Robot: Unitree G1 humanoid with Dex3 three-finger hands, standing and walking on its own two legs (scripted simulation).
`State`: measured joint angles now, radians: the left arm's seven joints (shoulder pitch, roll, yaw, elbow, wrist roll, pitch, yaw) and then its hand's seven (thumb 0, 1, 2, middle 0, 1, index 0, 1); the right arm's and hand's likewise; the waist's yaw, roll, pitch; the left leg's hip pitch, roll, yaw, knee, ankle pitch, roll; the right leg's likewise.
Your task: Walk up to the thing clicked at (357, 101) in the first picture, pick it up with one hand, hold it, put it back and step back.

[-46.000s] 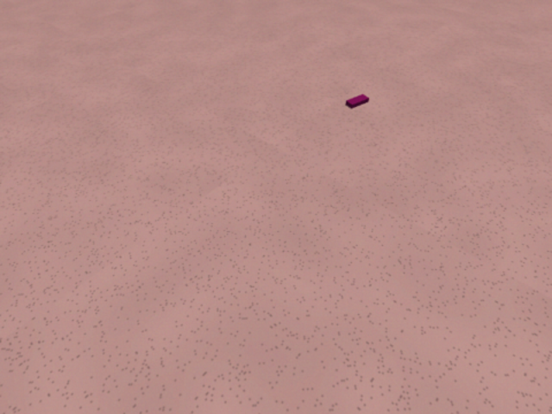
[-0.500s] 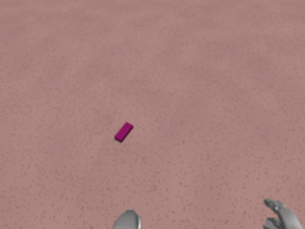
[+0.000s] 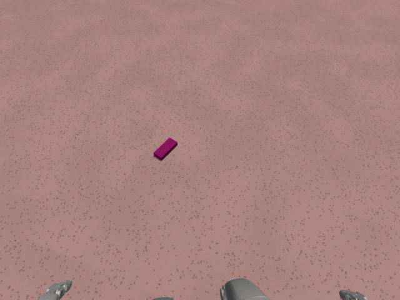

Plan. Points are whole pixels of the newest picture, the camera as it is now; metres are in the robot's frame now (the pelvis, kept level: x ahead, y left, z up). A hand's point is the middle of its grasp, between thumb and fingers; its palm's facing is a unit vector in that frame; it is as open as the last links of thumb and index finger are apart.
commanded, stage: step back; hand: left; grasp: from above
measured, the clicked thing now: (165, 148) +0.99 +0.19 -0.75
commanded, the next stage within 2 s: stand in 1.32 s
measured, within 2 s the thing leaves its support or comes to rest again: neither
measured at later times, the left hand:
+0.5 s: hand out of the picture -0.07 +0.27 -0.14, palm faces +0.03 -0.91 -0.42, open 7.4 cm
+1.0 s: hand out of the picture -0.02 +0.25 -0.14, palm faces +0.05 -0.93 -0.36, open 7.4 cm
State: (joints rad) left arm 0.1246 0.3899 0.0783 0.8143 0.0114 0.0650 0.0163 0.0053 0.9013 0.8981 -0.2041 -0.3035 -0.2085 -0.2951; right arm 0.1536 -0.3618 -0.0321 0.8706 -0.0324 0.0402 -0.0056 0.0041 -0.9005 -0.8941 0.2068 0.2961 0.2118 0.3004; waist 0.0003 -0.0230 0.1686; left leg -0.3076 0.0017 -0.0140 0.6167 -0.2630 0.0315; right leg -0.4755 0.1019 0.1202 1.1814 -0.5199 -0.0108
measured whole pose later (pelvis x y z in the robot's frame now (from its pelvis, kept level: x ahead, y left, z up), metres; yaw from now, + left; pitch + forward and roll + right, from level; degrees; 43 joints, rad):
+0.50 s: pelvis -0.12 -0.01 +0.00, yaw +1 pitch -3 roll +2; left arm 0.24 0.39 0.07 0.93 0.04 0.00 -0.01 0.01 0.90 0.90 -0.21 -0.30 -0.21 -0.30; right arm 0.24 -0.38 -0.07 1.00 -0.03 0.02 0.02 0.01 -0.90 -0.89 0.20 0.30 0.21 0.30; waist 0.03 -0.01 0.09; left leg -0.24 -0.04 -0.02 0.59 -0.30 0.00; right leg -0.26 -0.07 -0.01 0.68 -0.37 0.00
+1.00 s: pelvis -0.08 -0.02 +0.00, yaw +2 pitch -3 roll +0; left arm 0.18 0.35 0.05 0.99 0.03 -0.04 -0.01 0.01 0.90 0.90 -0.21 -0.30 -0.21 -0.30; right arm 0.20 -0.39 -0.06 1.02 -0.02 -0.02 0.01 0.00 -0.90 -0.89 0.20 0.30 0.21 0.30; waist 0.02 0.02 0.08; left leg -0.29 0.02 -0.02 0.57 -0.26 0.00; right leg -0.21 -0.03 -0.06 0.60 -0.34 0.00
